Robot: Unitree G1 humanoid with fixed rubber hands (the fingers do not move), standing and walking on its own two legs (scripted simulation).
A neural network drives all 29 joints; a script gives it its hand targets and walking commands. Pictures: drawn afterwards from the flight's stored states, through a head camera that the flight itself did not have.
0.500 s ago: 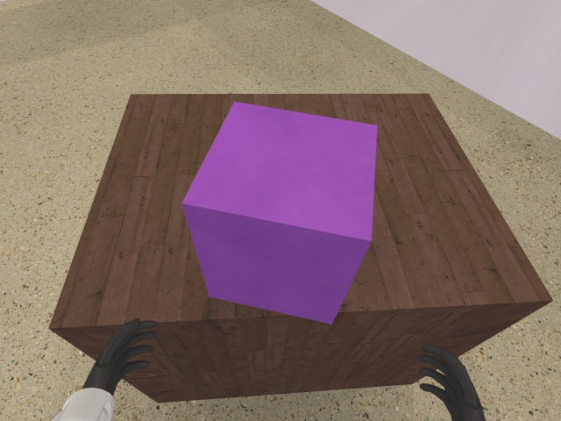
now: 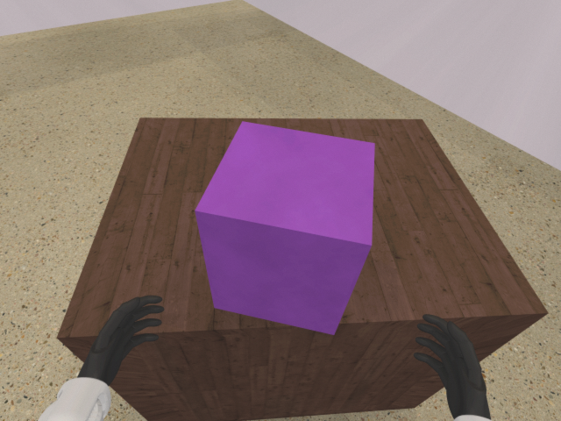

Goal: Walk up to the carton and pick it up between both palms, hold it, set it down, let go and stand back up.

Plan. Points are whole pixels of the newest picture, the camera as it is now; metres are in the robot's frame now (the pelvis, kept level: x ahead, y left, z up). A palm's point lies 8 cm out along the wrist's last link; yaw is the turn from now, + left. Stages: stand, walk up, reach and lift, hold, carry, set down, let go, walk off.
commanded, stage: reach and lift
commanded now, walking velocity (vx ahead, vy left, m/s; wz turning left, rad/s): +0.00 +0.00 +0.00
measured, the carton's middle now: (289, 230) +0.39 -0.01 +0.05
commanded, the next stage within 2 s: none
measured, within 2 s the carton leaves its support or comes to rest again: neither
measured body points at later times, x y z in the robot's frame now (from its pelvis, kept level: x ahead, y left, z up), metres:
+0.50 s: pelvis +0.00 +0.00 +0.00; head -0.01 +0.02 +0.45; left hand +0.25 +0.22 +0.06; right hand +0.23 -0.19 +0.08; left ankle +0.00 +0.10 -0.74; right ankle +0.01 -0.13 -0.74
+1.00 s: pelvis +0.00 +0.00 +0.00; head +0.00 +0.02 +0.45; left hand +0.32 +0.21 +0.12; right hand +0.30 -0.19 +0.13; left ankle +0.00 +0.10 -0.74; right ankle +0.01 -0.13 -0.74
